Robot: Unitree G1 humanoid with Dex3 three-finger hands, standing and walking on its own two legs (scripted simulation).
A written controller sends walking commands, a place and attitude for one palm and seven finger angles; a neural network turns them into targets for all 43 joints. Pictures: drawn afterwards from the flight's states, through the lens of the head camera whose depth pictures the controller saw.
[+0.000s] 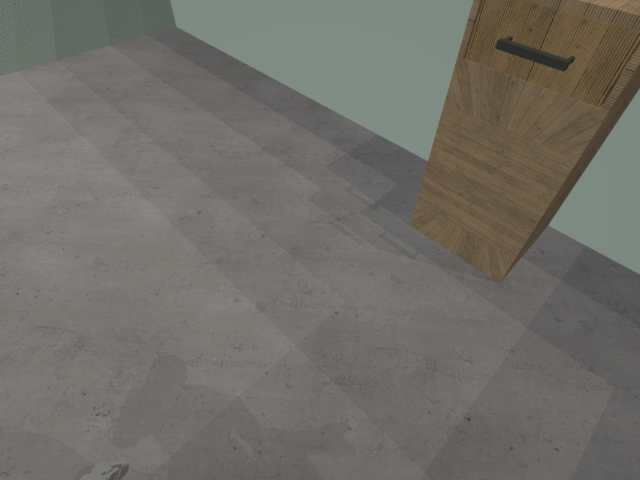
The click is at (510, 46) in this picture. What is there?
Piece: drawer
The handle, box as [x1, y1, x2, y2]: [495, 36, 575, 71]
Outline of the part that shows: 495,47 563,71 575,57 571,56 566,59 513,42 511,40 512,37 510,36 504,39 499,39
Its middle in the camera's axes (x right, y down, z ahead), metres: +0.55 -0.48 +0.99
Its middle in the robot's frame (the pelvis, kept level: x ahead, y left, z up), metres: +1.10 -0.49 +0.07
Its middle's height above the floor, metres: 0.84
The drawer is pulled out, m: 0.00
